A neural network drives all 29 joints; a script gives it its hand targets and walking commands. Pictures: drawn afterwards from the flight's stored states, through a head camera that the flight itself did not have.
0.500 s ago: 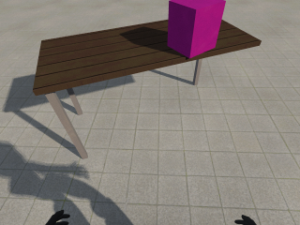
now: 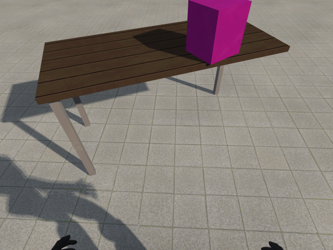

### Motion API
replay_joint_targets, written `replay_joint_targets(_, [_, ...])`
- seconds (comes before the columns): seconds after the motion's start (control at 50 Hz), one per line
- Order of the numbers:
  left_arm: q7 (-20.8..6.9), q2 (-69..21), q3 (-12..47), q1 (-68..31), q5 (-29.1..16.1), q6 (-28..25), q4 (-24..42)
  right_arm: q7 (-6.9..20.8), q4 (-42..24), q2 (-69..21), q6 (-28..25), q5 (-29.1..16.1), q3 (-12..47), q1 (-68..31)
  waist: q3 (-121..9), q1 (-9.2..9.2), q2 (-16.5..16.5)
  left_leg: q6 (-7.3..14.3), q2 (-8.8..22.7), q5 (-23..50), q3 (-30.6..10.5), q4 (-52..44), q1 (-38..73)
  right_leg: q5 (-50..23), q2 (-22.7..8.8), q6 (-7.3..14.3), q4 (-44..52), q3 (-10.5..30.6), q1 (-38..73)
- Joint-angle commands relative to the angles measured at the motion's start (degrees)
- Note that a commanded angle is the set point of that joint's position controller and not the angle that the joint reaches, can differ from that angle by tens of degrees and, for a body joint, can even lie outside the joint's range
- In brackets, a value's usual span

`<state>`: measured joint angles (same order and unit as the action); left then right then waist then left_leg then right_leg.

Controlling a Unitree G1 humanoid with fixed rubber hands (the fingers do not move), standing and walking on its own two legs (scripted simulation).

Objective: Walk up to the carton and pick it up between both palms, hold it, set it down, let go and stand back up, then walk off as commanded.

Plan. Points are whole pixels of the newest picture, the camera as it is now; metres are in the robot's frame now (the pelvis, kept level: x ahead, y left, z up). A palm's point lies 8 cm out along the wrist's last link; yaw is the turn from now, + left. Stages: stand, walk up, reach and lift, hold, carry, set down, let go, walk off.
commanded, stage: stand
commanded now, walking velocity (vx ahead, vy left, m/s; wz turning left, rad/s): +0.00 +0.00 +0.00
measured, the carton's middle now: (215, 28) +1.11 -0.25 +0.07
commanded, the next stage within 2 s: walk up in 1.38 s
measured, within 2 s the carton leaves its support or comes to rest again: neither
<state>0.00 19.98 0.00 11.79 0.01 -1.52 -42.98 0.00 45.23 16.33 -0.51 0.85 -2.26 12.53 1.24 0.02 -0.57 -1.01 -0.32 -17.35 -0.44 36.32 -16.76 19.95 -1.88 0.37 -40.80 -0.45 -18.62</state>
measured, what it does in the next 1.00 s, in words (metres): stands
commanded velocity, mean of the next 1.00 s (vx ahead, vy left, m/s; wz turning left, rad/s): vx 0.00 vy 0.00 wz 0.00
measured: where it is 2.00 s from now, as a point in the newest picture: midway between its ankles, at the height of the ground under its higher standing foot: outside the picture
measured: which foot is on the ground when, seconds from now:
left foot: down 0.00-1.00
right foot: down 0.00-1.00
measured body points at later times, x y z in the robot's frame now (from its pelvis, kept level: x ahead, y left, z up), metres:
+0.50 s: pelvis +0.00 +0.00 +0.00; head +0.00 -0.01 +0.45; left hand +0.13 +0.29 -0.09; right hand +0.11 -0.27 -0.12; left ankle +0.03 +0.14 -0.72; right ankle +0.02 -0.11 -0.72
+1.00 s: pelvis +0.00 -0.01 +0.01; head +0.00 -0.03 +0.46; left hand +0.12 +0.29 -0.08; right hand +0.11 -0.28 -0.12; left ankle +0.03 +0.14 -0.72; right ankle +0.02 -0.11 -0.72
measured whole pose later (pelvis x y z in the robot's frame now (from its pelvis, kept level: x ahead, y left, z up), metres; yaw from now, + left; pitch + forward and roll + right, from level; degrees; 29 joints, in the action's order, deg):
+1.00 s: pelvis +0.00 -0.01 +0.01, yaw +0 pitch -2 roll +2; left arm 0.0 20.2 0.0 11.8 0.0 -1.5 -45.3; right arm 0.0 47.0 16.4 -0.5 0.9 -2.3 12.5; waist 1.2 0.0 0.2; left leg -1.1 -0.4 -14.8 -0.4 32.0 -15.9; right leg 18.2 -1.9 0.6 -38.2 -0.5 -18.6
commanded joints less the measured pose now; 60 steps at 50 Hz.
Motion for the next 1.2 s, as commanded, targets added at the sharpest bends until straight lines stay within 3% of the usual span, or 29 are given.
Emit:
replay_joint_targets(0.0, [0.7, 13.2, -4.3, -5.4, 1.0, -2.5, -0.6, 0.0, 0.8, 15.1, -2.3, -0.1, -3.5, -4.6, 0.8, 0.0, -1.6, 4.1, 5.0, 5.2, -4.7, -7.8, 2.1, -8.3, -5.2, 2.7, 16.1, 7.6, 1.7])
replay_joint_targets(0.02, [0.7, 12.2, -3.7, -4.7, 1.4, -2.3, -1.0, 0.0, 1.2, 13.7, -2.1, -0.3, -3.0, -7.2, -0.9, -0.45, 2.5, 4.5, 5.6, 6.9, -5.6, -8.7, 2.8, -11.1, -5.2, 3.1, 15.4, 7.5, 2.6])
replay_joint_targets(0.08, [0.4, 13.0, -3.9, -3.3, 1.0, -2.5, -1.5, 0.2, -0.3, 14.1, -2.3, -0.1, -3.0, -5.7, -2.3, -0.73, -1.2, 4.3, 4.9, 9.1, -4.8, -6.8, 3.1, -14.4, -4.5, 3.0, 14.4, 6.0, 4.1])
replay_joint_targets(0.1, [0.8, 12.8, -3.4, -4.0, 1.6, -2.1, -1.7, 0.1, 0.1, 14.0, -1.9, 0.0, -3.0, -6.4, -1.2, 0.55, 1.8, 3.3, 4.8, 9.3, -4.2, -6.9, 3.9, -13.3, -5.1, 2.8, 15.2, 7.0, 1.2])
replay_joint_targets(0.12, [0.5, 12.8, -4.0, -2.6, 0.9, -2.2, -2.0, -0.2, 0.8, 12.1, -2.1, -0.7, -2.5, -4.7, -0.9, -0.27, 1.2, 4.3, 5.4, 9.3, -5.8, -7.7, 2.1, -12.3, -4.8, 2.5, 15.0, 5.7, 3.3])
replay_joint_targets(0.16, [0.6, 12.7, -3.9, -8.2, 1.0, -2.4, -1.5, -0.4, 0.4, 14.4, -2.0, -0.5, -3.1, -7.1, 2.3, 1.67, -0.8, 4.0, 4.8, 8.7, -4.2, -6.2, 0.8, -11.2, -7.6, 3.3, 17.8, 9.0, 1.1])
replay_joint_targets(0.22, [0.8, 12.5, -3.3, -7.4, 1.0, -1.9, -2.0, 0.0, 0.9, 14.0, -1.8, -0.1, -3.3, -5.8, 0.1, 1.2, -0.2, 4.0, 5.3, 7.4, -4.8, -7.4, 3.2, -9.3, -6.5, 3.5, 17.0, 8.1, 0.4])
replay_joint_targets(0.24, [0.7, 13.1, -3.4, -6.7, 1.0, -1.7, -1.4, -0.1, 0.7, 13.2, -2.2, -0.8, -2.6, -4.6, 1.2, 0.9, 3.0, 4.4, 6.2, 5.0, -6.4, -10.1, 1.2, -9.6, -5.6, 2.9, 16.3, 7.3, 1.3])
replay_joint_targets(0.28, [1.0, 11.4, -3.2, -5.3, 1.5, -2.3, -1.6, 0.3, 0.4, 13.0, -2.2, -0.1, -2.7, -7.6, 1.1, -1.26, 0.4, 4.0, 6.1, 7.6, -5.8, -9.5, 0.8, -8.6, -5.6, 2.7, 16.3, 7.0, 3.3])
replay_joint_targets(0.34, [0.5, 10.8, -3.6, -6.8, 1.8, -2.4, -2.5, 0.1, 1.7, 14.2, -2.7, 0.1, -3.0, -3.7, -1.5, 0.61, -2.3, 3.9, 5.0, 6.9, -4.5, -7.5, 2.4, -9.4, -6.0, 3.6, 16.1, 8.0, 3.7])
replay_joint_targets(0.36, [0.2, 11.8, -3.4, -5.0, 0.9, -2.0, -1.4, 0.0, 1.0, 13.3, -2.8, 0.1, -2.6, -6.2, -2.2, -0.27, 1.1, 4.0, 5.6, 8.0, -4.1, -8.1, 2.9, -10.3, -5.7, 3.0, 15.7, 6.9, 2.6])
replay_joint_targets(0.38, [0.3, 12.7, -4.0, -5.5, 1.2, -2.3, -1.7, 0.0, 1.3, 13.6, -2.4, -0.2, -2.7, -5.0, -2.6, -0.01, -0.8, 3.5, 5.1, 8.5, -4.5, -8.2, 3.8, -8.5, -5.4, 3.3, 15.5, 7.0, 3.6])
replay_joint_targets(0.44, [0.2, 12.2, -3.4, -6.5, 0.7, -1.8, -2.3, 0.1, 1.7, 14.1, -2.6, 0.1, -2.5, -6.7, 1.3, -0.51, 3.9, 4.1, 6.3, 9.0, -5.9, -10.9, 0.5, -10.8, -5.5, 1.9, 15.7, 5.6, 3.7])
replay_joint_targets(0.46, [0.5, 13.7, -4.5, -5.2, 0.9, -1.4, -1.9, 0.4, 0.6, 12.5, -2.8, 0.0, -2.6, -6.4, -1.1, -0.71, -0.4, 3.6, 6.1, 9.9, -5.7, -9.9, 2.0, -8.9, -5.2, 2.2, 16.0, 6.3, 4.2])
replay_joint_targets(0.56, [0.1, 10.7, -3.2, -5.5, 1.5, -1.7, -2.9, -0.3, 2.1, 14.9, -2.2, -0.5, -3.0, -5.7, -0.8, 0.83, 2.3, 3.3, 5.8, 8.0, -4.9, -9.8, 2.5, -10.7, -4.9, 2.9, 15.4, 6.2, 3.6])
replay_joint_targets(0.6, [0.1, 11.7, -3.2, -3.6, 0.7, -1.7, -3.4, 0.2, 1.9, 14.6, -1.9, 0.2, -3.2, -4.6, -4.2, 0.22, -0.6, 3.4, 5.5, 4.4, -5.1, -10.0, 4.0, -5.1, -5.0, 2.5, 16.8, 6.5, 3.1])
replay_joint_targets(0.62, [0.1, 11.0, -3.4, -3.0, 0.8, -1.9, -3.4, 0.0, 1.5, 14.3, -2.4, -0.1, -2.9, -7.0, 0.3, -0.93, 2.3, 4.0, 6.2, 2.1, -6.6, -10.9, 1.2, -4.4, -4.5, 2.7, 17.2, 6.5, 2.0])
replay_joint_targets(0.68, [0.4, 13.9, -4.3, -5.7, 1.7, -1.9, -2.8, 0.1, 1.2, 12.4, -2.3, -0.2, -2.8, -7.0, -0.7, -0.17, -2.1, 3.2, 4.5, 5.5, -4.1, -9.4, 3.7, -3.3, -6.2, 2.8, 17.4, 7.9, 0.9])
replay_joint_targets(0.7, [0.4, 10.3, -3.4, -8.8, 1.3, -1.4, -1.2, 0.1, 0.7, 14.1, -2.6, -0.3, -2.5, -7.7, -0.1, 0.73, 2.6, 3.7, 5.2, 6.7, -5.0, -9.9, 3.1, -6.9, -6.0, 2.9, 16.7, 7.7, 0.9])
replay_joint_targets(0.74, [0.5, 10.6, -3.3, -4.4, 0.6, -1.8, -2.4, 0.0, 1.5, 13.3, -2.8, 0.2, -2.7, -5.8, -2.5, -1.27, -3.0, 4.0, 5.9, 8.1, -6.0, -9.5, 3.6, -7.8, -5.3, 2.9, 16.4, 6.5, 3.7])
replay_joint_targets(0.76, [0.4, 12.3, -3.2, -4.8, 1.3, -2.6, -2.9, 0.3, 2.2, 12.7, -2.7, -0.2, -2.6, -5.2, -2.7, 0.56, -1.2, 3.5, 5.4, 7.0, -4.4, -8.3, 5.1, -7.6, -6.3, 3.3, 17.5, 8.3, 1.5])
replay_joint_targets(0.82, [0.2, 11.7, -3.3, -4.6, 0.9, -2.0, -2.7, 0.0, 2.5, 14.8, -2.3, 0.0, -3.1, -5.0, -1.5, -0.01, 1.1, 3.4, 5.1, 8.0, -4.8, -8.9, 5.9, -9.1, -6.7, 3.4, 19.2, 8.9, 1.3])
replay_joint_targets(0.86, [0.6, 12.9, -3.7, -4.4, 1.1, -2.2, -2.7, 0.6, 1.8, 13.3, -2.2, 0.1, -2.6, -6.6, 0.7, -1.35, -0.6, 4.2, 5.5, 6.0, -5.6, -11.3, 0.3, -10.3, -5.9, 2.3, 17.3, 7.4, 4.5])
replay_joint_targets(0.92, [0.6, 12.8, -3.7, -5.2, 1.4, -2.0, -3.9, 0.0, 2.5, 13.3, -2.6, -0.2, -2.9, -6.6, -3.1, 0.2, -2.7, 3.7, 4.7, 7.0, -3.8, -8.8, 5.9, -10.8, -6.4, 3.1, 18.9, 8.5, 3.9])
replay_joint_targets(1.02, [0.8, 11.7, -3.2, -5.4, 1.3, -2.2, -3.0, 0.0, 3.0, 13.0, -2.0, -0.2, -2.3, -4.2, -2.0, -0.12, 0.9, 4.4, 5.7, 8.6, -5.1, -9.3, 4.4, -11.6, -6.2, 3.0, 17.9, 8.8, 4.3])
replay_joint_targets(1.04, [0.5, 12.1, -3.3, -6.3, 0.6, -2.3, -2.9, 0.2, 3.9, 12.1, -2.3, 0.0, -1.9, -5.4, -1.4, -0.42, -1.5, 4.2, 5.9, 7.3, -5.7, -11.0, 2.5, -10.8, -6.0, 2.3, 17.8, 7.3, 5.2])
replay_joint_targets(1.06, [0.4, 11.9, -3.6, -5.9, 1.0, -2.2, -2.6, 0.3, 1.9, 12.6, -2.7, -0.4, -2.5, -7.0, -3.1, 0.45, 1.5, 3.5, 5.7, 8.3, -4.6, -9.8, 6.1, -11.8, -5.6, 2.4, 18.5, 7.7, 3.0])
replay_joint_targets(1.16, [0.1, 11.3, -3.0, -6.8, 0.9, -2.2, -3.5, 0.5, 4.0, 14.7, -2.0, 0.2, -2.6, -4.6, -2.5, 0.04, -2.9, 3.3, 6.0, 8.0, -4.8, -10.9, 4.5, -8.8, -6.0, 2.2, 19.4, 7.1, 3.0])
replay_joint_targets(1.18, [0.4, 12.0, -3.0, -7.2, 1.3, -2.2, -3.6, 0.6, 3.1, 13.9, -2.2, 0.0, -2.7, -6.2, 0.2, 0.84, 0.3, 3.3, 5.4, 7.5, -4.7, -11.4, 3.9, -10.8, -6.1, 2.5, 18.8, 7.2, 2.4])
